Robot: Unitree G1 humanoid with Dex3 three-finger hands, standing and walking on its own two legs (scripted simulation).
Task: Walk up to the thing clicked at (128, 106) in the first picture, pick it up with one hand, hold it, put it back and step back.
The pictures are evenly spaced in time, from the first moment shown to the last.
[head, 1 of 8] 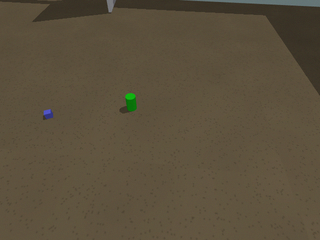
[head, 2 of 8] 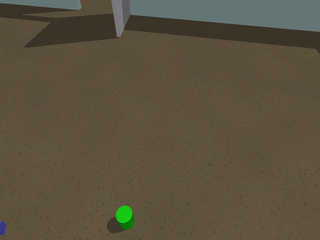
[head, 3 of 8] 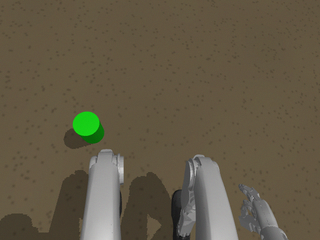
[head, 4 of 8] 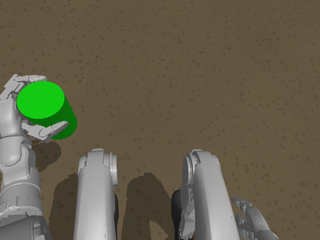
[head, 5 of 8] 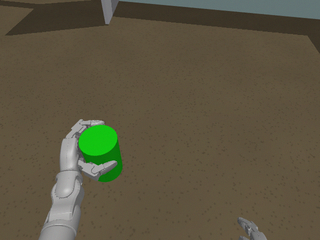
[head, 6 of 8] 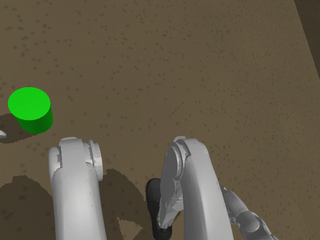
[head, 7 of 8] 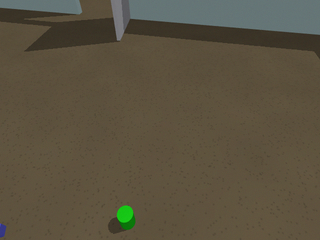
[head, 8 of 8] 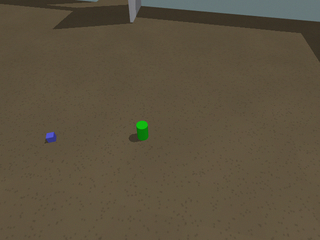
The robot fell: no
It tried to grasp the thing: yes
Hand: left
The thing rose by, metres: 0.69
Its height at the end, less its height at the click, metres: +0.00
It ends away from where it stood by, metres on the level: 0.01
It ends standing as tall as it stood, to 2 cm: yes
